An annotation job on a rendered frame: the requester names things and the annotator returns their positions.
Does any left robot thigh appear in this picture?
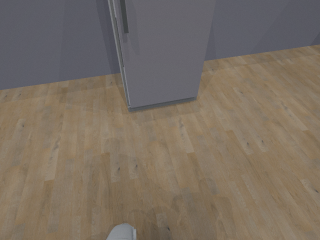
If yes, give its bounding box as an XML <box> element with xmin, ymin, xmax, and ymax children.
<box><xmin>106</xmin><ymin>224</ymin><xmax>137</xmax><ymax>240</ymax></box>

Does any handle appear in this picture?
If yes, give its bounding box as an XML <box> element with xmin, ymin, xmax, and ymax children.
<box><xmin>119</xmin><ymin>0</ymin><xmax>129</xmax><ymax>34</ymax></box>

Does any fridge door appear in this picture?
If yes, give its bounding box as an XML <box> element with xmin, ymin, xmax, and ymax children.
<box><xmin>113</xmin><ymin>0</ymin><xmax>216</xmax><ymax>108</ymax></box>

